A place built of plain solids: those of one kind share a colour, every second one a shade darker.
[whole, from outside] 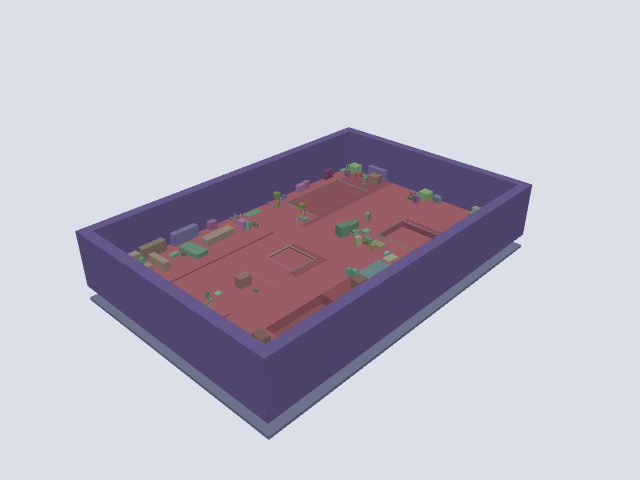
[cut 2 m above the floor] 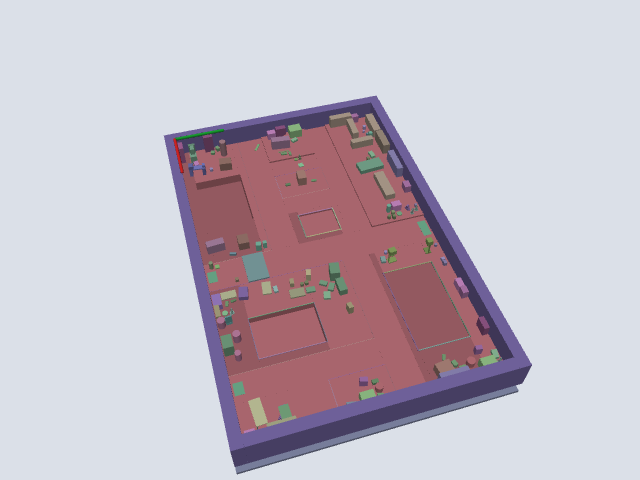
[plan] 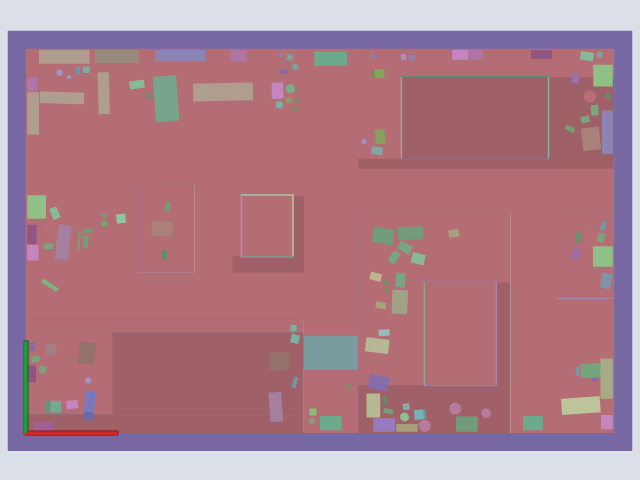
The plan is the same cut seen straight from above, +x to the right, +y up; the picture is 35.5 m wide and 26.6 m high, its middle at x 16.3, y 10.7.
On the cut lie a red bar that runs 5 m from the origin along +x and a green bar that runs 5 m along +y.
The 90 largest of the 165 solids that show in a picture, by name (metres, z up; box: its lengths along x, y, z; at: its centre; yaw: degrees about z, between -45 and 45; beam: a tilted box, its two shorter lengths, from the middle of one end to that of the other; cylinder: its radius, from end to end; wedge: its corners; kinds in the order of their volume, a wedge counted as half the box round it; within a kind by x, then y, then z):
{
 "floor_1": {"box": [4.05, 4.85, 1.16], "at": [2.02, 11.32, -0.42]},
 "floor_2": {"box": [4.8, 4.53, 2.1], "at": [2.4, 3.31, -1.05]},
 "floor_3": {"box": [2.1, 4.85, 1.0], "at": [5.1, 11.32, -0.5]},
 "floor_4": {"box": [15.4, 1.05, 2.1], "at": [7.7, 0.53, -1.05]},
 "floor_5": {"box": [15.4, 0.72, 2.1], "at": [7.7, 5.94, -1.05]},
 "floor_6": {"box": [15.4, 2.6, 1.0], "at": [7.7, 7.6, -0.5]},
 "floor_7": {"box": [15.4, 2.3, 1.0], "at": [7.7, 14.9, -0.5]},
 "floor_8": {"box": [15.4, 5.25, 1.16], "at": [7.7, 18.68, -0.42]},
 "floor_9": {"box": [3.2, 4.85, 1.0], "at": [7.75, 11.32, -0.5]},
 "floor_10": {"box": [6.3, 4.53, 1.14], "at": [7.95, 3.31, -1.53]},
 "floor_11": {"box": [2.1, 4.85, 1.0], "at": [10.4, 11.32, -0.5]},
 "floor_12": {"box": [0.55, 3.35, 2.1], "at": [11.72, 11.47, -1.05]},
 "floor_13": {"box": [4.3, 4.53, 2.1], "at": [13.25, 3.31, -1.05]},
 "floor_14": {"box": [2.76, 3.35, 1.94], "at": [13.38, 11.47, -1.13]},
 "floor_15": {"box": [3.95, 0.9, 2.1], "at": [13.43, 9.35, -1.05]},
 "floor_16": {"box": [3.95, 0.6, 2.1], "at": [13.43, 13.45, -1.05]},
 "floor_17": {"box": [0.64, 3.35, 2.1], "at": [15.08, 11.47, -1.05]},
 "floor_18": {"box": [3.0, 21.3, 1.0], "at": [16.9, 10.65, -0.5]},
 "floor_19": {"box": [2.45, 4.53, 2.1], "at": [19.62, 17.46, -1.05]},
 "floor_20": {"box": [3.7, 5.71, 2.1], "at": [20.25, 5.5, -1.05]},
 "floor_21": {"box": [8.45, 2.65, 2.1], "at": [22.62, 1.32, -1.05]},
 "floor_22": {"box": [8.45, 3.79, 2.1], "at": [22.62, 10.26, -1.05]},
 "floor_23": {"box": [3.94, 5.71, 1.5], "at": [24.07, 5.5, -1.35]},
 "floor_24": {"box": [8.07, 4.53, 2.1], "at": [24.89, 17.46, -1.05]},
 "floor_25": {"box": [14.2, 2.5, 1.0], "at": [25.5, 13.4, -0.5]},
 "floor_26": {"box": [14.2, 0.55, 2.1], "at": [25.5, 14.93, -1.05]},
 "floor_27": {"box": [14.2, 1.57, 2.1], "at": [25.5, 20.52, -1.05]},
 "floor_28": {"box": [0.81, 5.71, 2.1], "at": [26.45, 5.5, -1.05]},
 "floor_29": {"box": [2.5, 12.15, 1.0], "at": [28.1, 6.08, -0.5]},
 "floor_30": {"box": [3.68, 4.53, 2.1], "at": [30.76, 17.46, -1.05]},
 "floor_31": {"box": [3.25, 4.95, 1.0], "at": [30.98, 2.48, -0.5]},
 "floor_32": {"box": [3.25, 2.5, 1.0], "at": [30.98, 6.2, -0.5]},
 "floor_33": {"box": [3.25, 4.7, 1.0], "at": [30.98, 9.8, -0.5]},
 "wall_1": {"box": [1.0, 21.3, 5.5], "at": [-0.5, 10.65, 1.75]},
 "wall_2": {"box": [34.6, 1.0, 5.5], "at": [16.3, -0.5, 1.75]},
 "wall_3": {"box": [34.6, 1.0, 5.5], "at": [16.3, 21.8, 1.75]},
 "wall_4": {"box": [1.0, 21.3, 5.5], "at": [33.1, 10.65, 1.75]},
 "floor_base_1": {"box": [34.6, 23.3, 0.3], "at": [16.3, 10.65, -2.35]},
 "board_stack_1": {"box": [0.66, 2.36, 1.15], "at": [0.4, 17.71, 0.73]},
 "board_stack_2": {"box": [2.46, 0.65, 0.87], "at": [2.0, 18.57, 0.59], "yaw": -1.8},
 "board_stack_3": {"box": [2.79, 0.77, 0.97], "at": [2.13, 20.84, 0.65]},
 "board_stack_4": {"box": [0.63, 2.32, 0.84], "at": [4.31, 18.84, 0.58], "yaw": 1.4},
 "board_stack_5": {"box": [2.43, 0.72, 1.15], "at": [5.04, 20.87, 0.73]},
 "board_stack_6": {"box": [3.32, 0.99, 0.65], "at": [10.93, 18.91, 0.48], "yaw": 1.3},
 "bar_rack_1": {"box": [2.79, 0.63, 1.21], "at": [8.55, 20.91, 0.77]},
 "bar_rack_2": {"box": [0.6, 2.42, 1.36], "at": [32.23, 16.67, 0.68]},
 "table_saw_1": {"box": [0.9, 1.22, 0.92], "at": [3.38, 4.43, 0.46], "yaw": -6.6},
 "table_saw_2": {"box": [1.17, 0.84, 0.98], "at": [7.55, 11.33, 0.49], "yaw": -4.3},
 "table_saw_3": {"box": [1.1, 0.98, 0.89], "at": [14.05, 3.98, 0.45], "yaw": -1.8},
 "table_saw_4": {"box": [1.0, 1.25, 0.9], "at": [31.32, 16.31, 0.45], "yaw": 6.8},
 "forge_hearth_1": {"box": [1.05, 1.3, 0.92], "at": [0.59, 12.53, 0.62]},
 "forge_hearth_2": {"box": [1.1, 1.13, 0.8], "at": [31.98, 9.79, 0.4]},
 "forge_hearth_3": {"box": [1.09, 1.21, 0.91], "at": [31.98, 19.81, 0.46]},
 "tool_cabinet_1": {"box": [0.49, 0.95, 1.96], "at": [0.32, 3.28, 0.98]},
 "tool_cabinet_2": {"box": [0.52, 1.07, 1.09], "at": [0.33, 11.01, 0.7]},
 "tool_cabinet_3": {"box": [1.03, 0.55, 1.95], "at": [0.99, 0.34, 0.97]},
 "tool_cabinet_4": {"box": [1.16, 0.49, 1.02], "at": [28.58, 20.98, 0.51]},
 "pallet_load_1": {"box": [1.17, 0.86, 1.14], "at": [19.8, 10.92, 0.57], "yaw": -10.1},
 "pallet_load_2": {"box": [1.38, 0.7, 0.69], "at": [21.32, 11.08, 0.34], "yaw": 0.8},
 "pallet_load_3": {"box": [1.21, 0.85, 1.25], "at": [24.44, 0.49, 0.62]},
 "offcut_bin_1": {"box": [0.56, 0.78, 0.82], "at": [0.35, 19.34, 0.57]},
 "offcut_bin_2": {"box": [0.63, 0.86, 0.77], "at": [0.39, 9.99, 0.55]},
 "offcut_bin_3": {"box": [0.64, 0.46, 0.64], "at": [2.56, 1.58, 0.32], "yaw": 6.0},
 "offcut_bin_4": {"box": [0.87, 0.62, 0.79], "at": [11.78, 20.92, 0.56]},
 "offcut_bin_5": {"box": [0.65, 0.89, 0.77], "at": [13.94, 18.97, 0.55], "yaw": 1.8},
 "offcut_bin_6": {"box": [0.89, 0.55, 0.72], "at": [24.07, 20.95, 0.36]},
 "offcut_bin_7": {"box": [0.74, 0.54, 0.82], "at": [24.94, 20.96, 0.41]},
 "offcut_bin_8": {"box": [0.66, 0.79, 0.75], "at": [32.2, 0.6, 0.38]},
 "planer_1": {"box": [0.73, 1.91, 1.07], "at": [2.07, 10.57, 0.69], "yaw": -6.5},
 "planer_2": {"box": [0.71, 1.63, 1.01], "at": [13.85, 1.45, 0.51], "yaw": 4.1},
 "sheet_stack_1": {"box": [1.3, 2.52, 0.46], "at": [7.77, 18.53, 0.39], "yaw": 4.2},
 "step_hump_1": {"box": [3.0, 1.9, 0.2], "at": [16.9, 4.45, 0.05]},
 "sack_pile_1": {"box": [1.09, 0.8, 0.48], "at": [19.55, 2.79, 0.24], "yaw": -11.7},
 "sack_pile_2": {"box": [1.22, 0.75, 0.66], "at": [19.85, 0.45, 0.33]},
 "crate_stack_1": {"box": [0.64, 0.43, 0.84], "at": [19.39, 8.66, 0.42], "yaw": -13.9},
 "crate_stack_2": {"box": [1.19, 0.44, 0.88], "at": [21.12, 0.29, 0.44]},
 "crate_stack_3": {"box": [0.59, 0.42, 0.86], "at": [23.72, 11.07, 0.43], "yaw": 9.5},
 "barrel_1": {"cylinder": 0.33, "from": [22.1, 0.4, 0.0], "to": [22.1, 0.4, 0.87]},
 "barrel_2": {"cylinder": 0.33, "from": [23.79, 1.36, 0.0], "to": [23.79, 1.36, 1.0]},
 "barrel_3": {"cylinder": 0.27, "from": [25.51, 1.1, 0.0], "to": [25.51, 1.1, 0.92]},
 "bandsaw_1": {"box": [0.31, 0.66, 0.98], "at": [1.2, 1.48, 1.47], "yaw": -1.9},
 "bandsaw_2": {"box": [0.91, 0.66, 0.98], "at": [1.5, 1.47, 0.49], "yaw": -1.9},
 "pallet_1": {"box": [0.76, 1.33, 0.2], "at": [19.26, 1.53, 0.05], "yaw": 0.2},
 "pallet_2": {"box": [1.29, 0.79, 0.2], "at": [19.47, 4.85, 0.05], "yaw": -6.9},
 "pallet_3": {"box": [0.86, 1.31, 0.2], "at": [20.72, 7.27, 0.05], "yaw": -2.4},
 "dust_extractor_1": {"cylinder": 0.33, "from": [1.38, 4.62, 0.0], "to": [1.38, 4.62, 1.76]},
 "quench_tub_1": {"cylinder": 0.32, "from": [1.34, 11.38, 0.16], "to": [1.34, 11.38, 0.75]},
 "quench_tub_2": {"cylinder": 0.34, "from": [31.26, 18.66, 0.0], "to": [31.26, 18.66, 0.57]},
 "coal_bin_1": {"box": [0.57, 0.85, 0.6], "at": [32.16, 8.44, 0.3], "yaw": -11.6},
 "anvil_block_1": {"box": [0.41, 0.64, 0.78], "at": [30.46, 9.94, 0.39], "yaw": -15.9}
}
